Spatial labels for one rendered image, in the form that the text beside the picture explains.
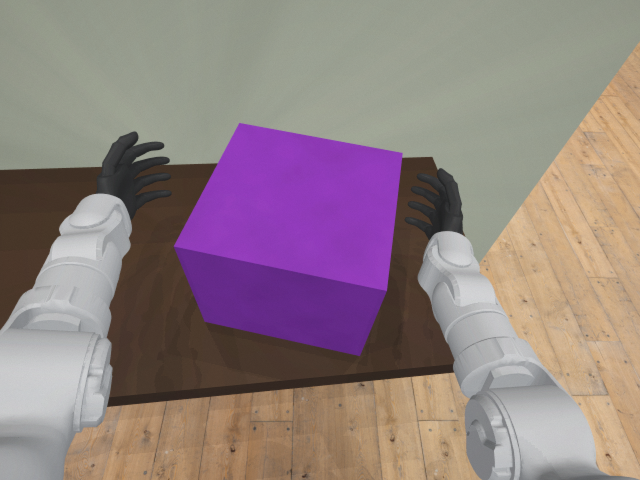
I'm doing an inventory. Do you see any table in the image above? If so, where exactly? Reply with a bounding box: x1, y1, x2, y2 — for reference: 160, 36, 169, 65
0, 157, 481, 407

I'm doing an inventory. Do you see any robot left hand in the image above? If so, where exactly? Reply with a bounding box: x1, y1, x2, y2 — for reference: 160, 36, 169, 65
96, 131, 172, 220

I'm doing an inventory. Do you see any robot right hand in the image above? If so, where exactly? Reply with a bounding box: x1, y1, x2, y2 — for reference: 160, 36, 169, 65
405, 168, 463, 240

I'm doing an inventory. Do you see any robot right upper arm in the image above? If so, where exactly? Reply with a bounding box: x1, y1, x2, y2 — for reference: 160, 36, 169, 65
465, 385, 639, 480

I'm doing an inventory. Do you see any robot right forearm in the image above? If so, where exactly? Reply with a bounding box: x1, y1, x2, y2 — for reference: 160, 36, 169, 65
418, 231, 596, 462

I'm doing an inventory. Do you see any robot left forearm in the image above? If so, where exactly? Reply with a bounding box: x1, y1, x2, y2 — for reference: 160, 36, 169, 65
0, 194, 132, 338

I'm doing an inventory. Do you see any robot left upper arm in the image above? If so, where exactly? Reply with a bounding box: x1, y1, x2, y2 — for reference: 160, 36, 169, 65
0, 328, 113, 480

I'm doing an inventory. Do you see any carton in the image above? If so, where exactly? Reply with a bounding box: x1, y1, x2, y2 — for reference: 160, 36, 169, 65
174, 123, 403, 356

